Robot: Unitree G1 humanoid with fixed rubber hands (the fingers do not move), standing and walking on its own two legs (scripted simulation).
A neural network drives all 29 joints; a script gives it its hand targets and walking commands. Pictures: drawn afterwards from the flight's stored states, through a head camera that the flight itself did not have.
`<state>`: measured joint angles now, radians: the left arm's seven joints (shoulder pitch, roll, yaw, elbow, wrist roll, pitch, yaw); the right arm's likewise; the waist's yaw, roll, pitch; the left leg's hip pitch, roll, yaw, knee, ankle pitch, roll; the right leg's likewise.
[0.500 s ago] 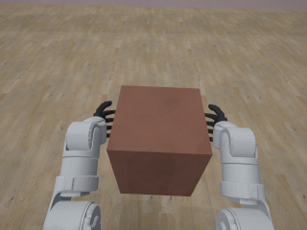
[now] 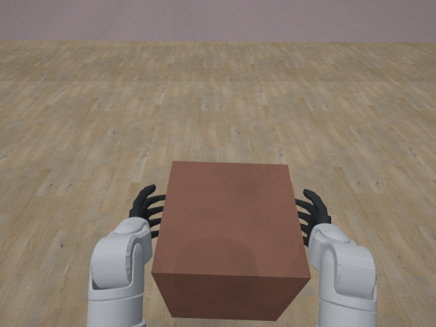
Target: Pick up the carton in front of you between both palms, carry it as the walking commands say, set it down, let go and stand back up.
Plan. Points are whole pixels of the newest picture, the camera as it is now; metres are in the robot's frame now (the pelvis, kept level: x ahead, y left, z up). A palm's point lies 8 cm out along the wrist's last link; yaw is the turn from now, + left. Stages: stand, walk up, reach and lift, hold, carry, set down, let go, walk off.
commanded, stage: carry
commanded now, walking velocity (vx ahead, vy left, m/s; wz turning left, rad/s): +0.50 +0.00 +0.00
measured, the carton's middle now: (226, 245) +0.30 +0.00 +0.02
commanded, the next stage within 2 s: none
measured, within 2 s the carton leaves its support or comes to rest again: neither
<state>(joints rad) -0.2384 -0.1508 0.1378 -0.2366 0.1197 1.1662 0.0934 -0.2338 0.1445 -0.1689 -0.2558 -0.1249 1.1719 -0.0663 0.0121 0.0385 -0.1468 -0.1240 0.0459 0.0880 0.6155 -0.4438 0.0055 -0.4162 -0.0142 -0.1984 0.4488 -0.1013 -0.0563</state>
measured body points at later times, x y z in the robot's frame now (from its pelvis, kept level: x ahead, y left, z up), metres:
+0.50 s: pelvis +0.28 +0.04 +0.00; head +0.26 +0.05 +0.45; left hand +0.56 +0.19 +0.07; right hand +0.55 -0.11 +0.08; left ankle +0.34 +0.13 -0.73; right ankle +0.14 -0.08 -0.65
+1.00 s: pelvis +0.52 +0.01 +0.01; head +0.52 +0.00 +0.46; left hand +0.80 +0.16 +0.08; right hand +0.80 -0.14 +0.08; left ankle +0.46 +0.13 -0.73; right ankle +0.58 -0.08 -0.73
